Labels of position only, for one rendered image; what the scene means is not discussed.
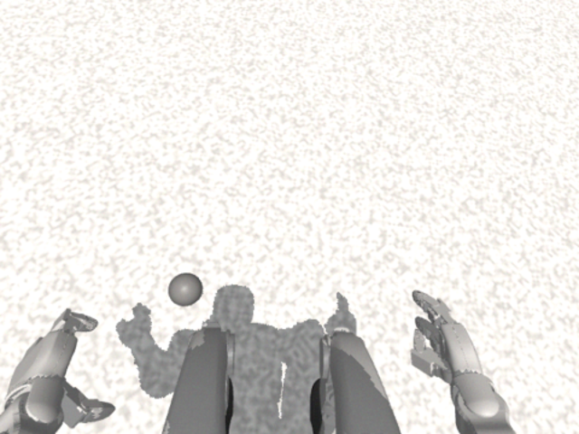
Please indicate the left robot hand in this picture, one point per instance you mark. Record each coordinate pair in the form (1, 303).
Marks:
(50, 356)

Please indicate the left robot arm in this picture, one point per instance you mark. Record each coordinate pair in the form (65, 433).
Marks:
(33, 407)

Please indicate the right robot arm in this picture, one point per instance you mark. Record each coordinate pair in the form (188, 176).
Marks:
(478, 407)

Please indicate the ball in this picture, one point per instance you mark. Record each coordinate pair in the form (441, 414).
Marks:
(185, 289)

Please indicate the right robot hand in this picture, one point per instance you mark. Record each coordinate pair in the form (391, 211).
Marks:
(453, 352)

